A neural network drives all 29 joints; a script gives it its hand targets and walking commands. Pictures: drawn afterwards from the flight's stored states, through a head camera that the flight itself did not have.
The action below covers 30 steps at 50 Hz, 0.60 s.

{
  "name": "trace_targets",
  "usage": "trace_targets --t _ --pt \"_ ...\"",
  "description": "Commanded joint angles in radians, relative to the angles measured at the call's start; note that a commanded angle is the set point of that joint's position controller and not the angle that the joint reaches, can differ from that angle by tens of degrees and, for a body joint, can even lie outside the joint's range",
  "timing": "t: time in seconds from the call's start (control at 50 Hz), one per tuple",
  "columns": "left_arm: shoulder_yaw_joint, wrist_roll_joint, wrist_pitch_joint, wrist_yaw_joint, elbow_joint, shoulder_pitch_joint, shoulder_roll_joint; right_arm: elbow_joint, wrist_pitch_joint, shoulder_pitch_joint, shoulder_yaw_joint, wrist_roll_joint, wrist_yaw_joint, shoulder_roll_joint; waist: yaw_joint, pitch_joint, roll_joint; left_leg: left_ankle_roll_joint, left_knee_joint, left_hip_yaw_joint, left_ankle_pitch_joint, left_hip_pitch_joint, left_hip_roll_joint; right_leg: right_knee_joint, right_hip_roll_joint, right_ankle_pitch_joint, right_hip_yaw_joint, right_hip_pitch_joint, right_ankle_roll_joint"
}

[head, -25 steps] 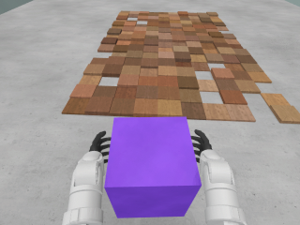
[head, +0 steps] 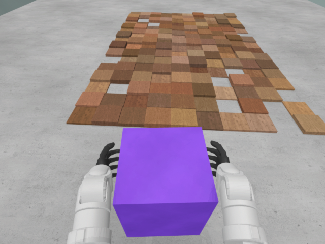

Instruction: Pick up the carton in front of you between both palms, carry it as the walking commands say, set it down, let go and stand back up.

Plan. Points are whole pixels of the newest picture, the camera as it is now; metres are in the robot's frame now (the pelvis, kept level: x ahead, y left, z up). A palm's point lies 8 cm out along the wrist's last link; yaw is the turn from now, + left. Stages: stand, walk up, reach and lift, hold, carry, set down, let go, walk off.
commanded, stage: carry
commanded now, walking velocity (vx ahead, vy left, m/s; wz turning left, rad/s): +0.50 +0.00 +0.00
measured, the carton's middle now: (163, 184) +0.29 +0.00 -0.02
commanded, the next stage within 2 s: none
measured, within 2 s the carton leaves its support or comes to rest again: neither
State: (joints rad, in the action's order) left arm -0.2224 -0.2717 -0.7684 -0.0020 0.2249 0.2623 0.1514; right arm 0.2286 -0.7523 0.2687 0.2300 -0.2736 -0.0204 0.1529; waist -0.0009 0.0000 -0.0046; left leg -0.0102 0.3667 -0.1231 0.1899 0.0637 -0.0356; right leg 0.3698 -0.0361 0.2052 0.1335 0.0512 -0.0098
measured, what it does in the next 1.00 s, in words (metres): walks ahead: left foot, then right foot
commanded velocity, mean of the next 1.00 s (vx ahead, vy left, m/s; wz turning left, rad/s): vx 0.50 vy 0.00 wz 0.00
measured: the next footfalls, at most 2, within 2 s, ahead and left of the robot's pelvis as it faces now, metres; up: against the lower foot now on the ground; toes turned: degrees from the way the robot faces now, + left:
left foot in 0.40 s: +0.15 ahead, +0.08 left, +0.00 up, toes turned +8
right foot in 0.72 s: +0.44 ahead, -0.15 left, +0.00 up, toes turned -12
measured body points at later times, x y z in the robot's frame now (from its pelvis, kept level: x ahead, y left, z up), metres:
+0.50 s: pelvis +0.15 -0.01 -0.01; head +0.13 -0.01 +0.44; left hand +0.41 +0.14 +0.07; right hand +0.41 -0.17 +0.07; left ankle +0.11 +0.08 -0.75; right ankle +0.04 -0.11 -0.70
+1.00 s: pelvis +0.44 -0.08 +0.01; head +0.42 -0.09 +0.45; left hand +0.66 +0.09 +0.09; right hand +0.68 -0.22 +0.08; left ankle +0.48 +0.07 -0.69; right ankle +0.40 -0.14 -0.75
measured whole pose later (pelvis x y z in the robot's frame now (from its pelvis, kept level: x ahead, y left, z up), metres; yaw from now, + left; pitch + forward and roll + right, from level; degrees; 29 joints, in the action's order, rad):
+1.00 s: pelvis +0.44 -0.08 +0.01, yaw +1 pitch +5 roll +2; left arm -0.04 0.01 -1.11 0.16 -0.54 -0.11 0.14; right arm -0.55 -1.10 -0.11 0.03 -0.01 0.15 0.14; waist 0.05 -0.13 -0.01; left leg 0.00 0.86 0.11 0.19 0.59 0.10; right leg 0.29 0.02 0.22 -0.23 0.16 0.07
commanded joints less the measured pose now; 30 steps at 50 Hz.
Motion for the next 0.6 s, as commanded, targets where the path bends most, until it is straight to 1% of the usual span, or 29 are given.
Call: trace_targets --t 0.0,0.02,0.04,0.06,0.1,0.12,0.14,0.16,0.18,0.2,0.22,0.24,0.26,0.28,0.3,0.32,0.34,0.36,0.38,0.4,0.42,0.44,0.46,0.48,0.5,0.52,0.54,0.58 --pt "0.562 0.283 0.033 -0.23 -0.069 0.516 0.901 -0.035 0.016 0.475 -0.553 0.26 -0.218 0.905 0.002 -0.229 0.009 0.022 0.002 0.003 0.183 0.07 0.111 0.004 0.105 0.161 0.001 0.114 0.018" --pt "0.585 0.293 0.03 -0.228 -0.096 0.518 0.904 -0.066 0.014 0.473 -0.573 0.275 -0.215 0.904 0.001 -0.208 0.015 0.03 -0.019 -0.01 0.4 0.125 0.106 -0.008 0.091 0.369 0.008 0.174 0.024" --pt "0.61 0.307 0.027 -0.224 -0.124 0.533 0.91 -0.092 0.009 0.48 -0.594 0.29 -0.21 0.91 -0.002 -0.185 0.018 0.035 -0.026 -0.02 0.518 0.161 0.109 -0.001 0.083 0.473 0.006 0.223 0.027" --pt "0.638 0.323 0.022 -0.219 -0.158 0.541 0.914 -0.13 0.004 0.49 -0.617 0.306 -0.203 0.911 -0.004 -0.175 0.028 0.041 -0.024 -0.034 0.511 0.167 0.126 0.028 0.083 0.451 -0.011 0.252 0.026" --pt "0.691 0.351 0.003 -0.207 -0.23 0.535 0.917 -0.203 -0.015 0.482 -0.668 0.333 -0.187 0.912 -0.006 -0.233 0.075 0.062 -0.036 -0.063 0.427 0.13 0.166 0.134 0.06 0.285 -0.094 0.272 0.019" --pt "0.72 0.368 -0.014 -0.2 -0.268 0.527 0.92 -0.236 -0.031 0.46 -0.695 0.347 -0.177 0.913 -0.008 -0.273 0.106 0.077 -0.055 -0.094 0.413 0.11 0.194 0.196 0.044 0.217 -0.139 0.273 0.015" --pt "0.746 0.385 -0.032 -0.192 -0.309 0.519 0.913 -0.274 -0.049 0.44 -0.721 0.358 -0.165 0.91 -0.009 -0.286 0.137 0.097 -0.072 -0.121 0.428 0.101 0.22 0.194 0.029 0.215 -0.175 0.287 0.018" --pt "0.768 0.401 -0.052 -0.185 -0.35 0.516 0.907 -0.316 -0.069 0.436 -0.744 0.367 -0.154 0.904 -0.009 -0.276 0.144 0.109 -0.077 -0.121 0.461 0.117 0.231 0.158 0.026 0.243 -0.195 0.289 0.021" --pt "0.785 0.416 -0.073 -0.177 -0.387 0.517 0.902 -0.357 -0.091 0.44 -0.759 0.374 -0.143 0.897 -0.009 -0.26 0.139 0.111 -0.053 -0.105 0.458 0.166 0.231 0.121 0.039 0.252 -0.195 0.252 0.025" --pt "0.795 0.426 -0.095 -0.168 -0.412 0.5 0.894 -0.39 -0.115 0.43 -0.774 0.382 -0.132 0.888 -0.005 -0.251 0.092 0.091 0.005 -0.041 0.417 0.241 0.198 0.078 0.067 0.251 -0.166 0.176 0.031" --pt "0.797 0.432 -0.117 -0.156 -0.427 0.464 0.882 -0.421 -0.139 0.413 -0.791 0.391 -0.121 0.882 0.005 -0.242 -0.02 0.054 0.147 0.06 0.349 0.354 0.141 -0.006 0.153 0.287 -0.043 0.084 0.057" --pt "0.794 0.426 -0.137 -0.139 -0.449 0.404 0.859 -0.461 -0.164 0.39 -0.808 0.401 -0.11 0.872 0.02 -0.25 -0.219 0.009 0.376 0.196 0.267 0.51 0.068 -0.083 0.288 0.247 0.168 -0.049 0.113" --pt "0.779 0.412 -0.157 -0.117 -0.475 0.349 0.84 -0.505 -0.188 0.39 -0.823 0.422 -0.1 0.856 0.023 -0.202 -0.278 -0.005 0.394 0.248 0.315 0.662 0.051 -0.092 0.359 0.061 0.299 -0.127 0.172" --pt "0.772 0.408 -0.179 -0.096 -0.52 0.315 0.821 -0.538 -0.208 0.379 -0.831 0.438 -0.089 0.84 0.034 -0.19 -0.226 -0.001 0.379 0.238 0.385 0.69 0.059 -0.07 0.374 -0.133 0.291 -0.156 0.207" --pt "0.768 0.409 -0.202 -0.075 -0.557 0.286 0.806 -0.56 -0.227 0.338 -0.834 0.444 -0.075 0.832 0.034 -0.218 -0.175 0.004 0.332 0.24 0.383 0.666 0.059 -0.045 0.366 -0.245 0.241 -0.177 0.208" --pt "0.774 0.415 -0.223 -0.055 -0.603 0.262 0.797 -0.589 -0.246 0.291 -0.833 0.449 -0.059 0.822 0.031 -0.256 -0.155 0.009 0.266 0.259 0.322 0.608 0.047 -0.021 0.346 -0.274 0.172 -0.182 0.19" --pt "0.779 0.421 -0.244 -0.037 -0.645 0.241 0.788 -0.617 -0.264 0.238 -0.829 0.452 -0.042 0.811 0.024 -0.286 -0.15 0.009 0.179 0.298 0.234 0.509 0.021 0.005 0.308 -0.247 0.09 -0.148 0.161" --pt "0.785 0.428 -0.264 -0.02 -0.684 0.219 0.779 -0.646 -0.282 0.189 -0.82 0.452 -0.022 0.805 0.01 -0.314 -0.142 0.01 0.066 0.333 0.12 0.325 0.001 0.053 0.261 -0.174 -0.014 -0.051 0.123" --pt "0.788 0.435 -0.284 -0.002 -0.715 0.176 0.766 -0.678 -0.302 0.155 -0.804 0.452 -0.001 0.796 0.008 -0.355 -0.108 0.016 0.001 0.333 0.044 0.054 0.007 0.135 0.219 -0.139 -0.114 0.12 0.083" --pt "0.783 0.44 -0.305 0.015 -0.742 0.156 0.743 -0.686 -0.321 0.093 -0.776 0.44 0.022 0.774 -0.013 -0.392 0.004 0.048 -0.045 0.169 0.104 -0.214 0.126 0.315 0.171 -0.048 -0.202 0.349 0.038" --pt "0.776 0.454 -0.327 0.024 -0.794 0.192 0.724 -0.685 -0.329 0.064 -0.735 0.409 0.047 0.749 -0.025 -0.363 0.28 0.161 -0.106 -0.265 0.103 -0.329 0.39 0.561 0.079 0.16 -0.297 0.633 -0.005" --pt "0.796 0.48 -0.347 0.034 -0.816 0.188 0.724 -0.701 -0.344 0.032 -0.716 0.393 0.071 0.756 -0.031 -0.3 0.274 0.261 -0.107 -0.385 -0.071 -0.348 0.473 0.656 0.072 0.344 -0.224 0.779 0.012" --pt "0.797 0.494 -0.356 0.042 -0.841 0.175 0.731 -0.756 -0.358 0.035 -0.711 0.405 0.088 0.759 -0.034 -0.27 0.168 0.284 -0.085 -0.335 -0.17 -0.34 0.477 0.712 0.124 0.363 -0.186 0.839 0.026" --pt "0.776 0.488 -0.364 0.051 -0.831 0.148 0.737 -0.785 -0.368 0.048 -0.711 0.413 0.102 0.765 -0.033 -0.263 0.099 0.264 -0.08 -0.265 -0.231 -0.321 0.456 0.718 0.144 0.36 -0.181 0.853 0.025" --pt "0.753 0.478 -0.365 0.068 -0.826 0.142 0.727 -0.813 -0.373 0.081 -0.716 0.423 0.118 0.751 -0.032 -0.254 0.061 0.237 -0.115 -0.197 -0.181 -0.289 0.437 0.64 0.155 0.324 -0.182 0.844 0.023" --pt "0.728 0.469 -0.362 0.086 -0.82 0.125 0.719 -0.836 -0.373 0.096 -0.718 0.429 0.132 0.736 -0.029 -0.244 0.059 0.206 -0.141 -0.107 -0.155 -0.239 0.402 0.552 0.154 0.269 -0.202 0.789 0.017" --pt "0.707 0.455 -0.358 0.106 -0.817 0.089 0.703 -0.855 -0.372 0.088 -0.718 0.436 0.145 0.708 -0.025 -0.239 0.073 0.184 -0.154 -0.032 -0.138 -0.186 0.363 0.484 0.136 0.21 -0.232 0.722 0.009" --pt "0.664 0.413 -0.348 0.149 -0.804 0.028 0.66 -0.856 -0.369 0.057 -0.712 0.447 0.167 0.656 -0.02 -0.22 0.119 0.149 -0.159 0.084 -0.141 -0.093 0.313 0.352 0.106 0.102 -0.282 0.602 0.008"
